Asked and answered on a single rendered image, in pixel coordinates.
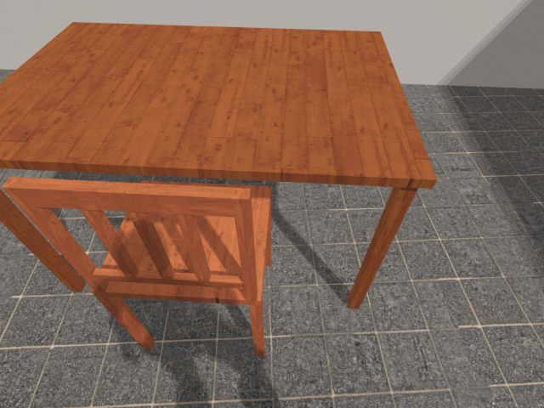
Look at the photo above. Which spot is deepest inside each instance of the table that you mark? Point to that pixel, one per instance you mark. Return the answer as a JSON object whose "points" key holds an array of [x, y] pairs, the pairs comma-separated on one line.
{"points": [[214, 102]]}

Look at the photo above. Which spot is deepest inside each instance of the chair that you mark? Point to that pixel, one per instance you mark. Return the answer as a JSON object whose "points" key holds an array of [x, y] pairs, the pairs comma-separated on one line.
{"points": [[191, 242]]}

